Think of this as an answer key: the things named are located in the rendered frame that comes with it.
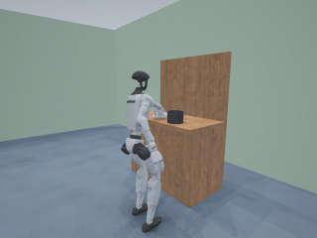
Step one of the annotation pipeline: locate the right robot hand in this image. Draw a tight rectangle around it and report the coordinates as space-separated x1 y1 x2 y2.
150 150 164 176

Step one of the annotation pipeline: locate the pot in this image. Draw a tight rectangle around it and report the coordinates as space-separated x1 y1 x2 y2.
167 110 184 124

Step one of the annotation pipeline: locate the left robot hand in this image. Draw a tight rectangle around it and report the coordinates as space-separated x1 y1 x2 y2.
154 104 164 116

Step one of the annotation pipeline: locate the left robot thigh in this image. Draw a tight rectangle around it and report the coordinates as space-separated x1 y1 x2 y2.
121 143 149 179

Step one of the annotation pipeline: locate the table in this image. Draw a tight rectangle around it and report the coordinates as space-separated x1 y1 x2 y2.
130 52 232 208

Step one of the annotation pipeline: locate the left robot forearm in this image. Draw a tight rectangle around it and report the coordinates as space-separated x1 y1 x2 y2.
151 101 158 107

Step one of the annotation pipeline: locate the lid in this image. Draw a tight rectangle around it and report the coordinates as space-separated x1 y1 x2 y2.
153 112 167 118

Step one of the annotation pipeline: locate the right robot forearm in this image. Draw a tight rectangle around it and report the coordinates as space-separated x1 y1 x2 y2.
140 117 158 152

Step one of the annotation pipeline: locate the robot left shin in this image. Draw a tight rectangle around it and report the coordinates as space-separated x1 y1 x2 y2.
136 171 149 209

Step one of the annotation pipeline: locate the right robot upper arm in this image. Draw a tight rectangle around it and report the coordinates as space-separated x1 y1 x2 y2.
136 94 154 127

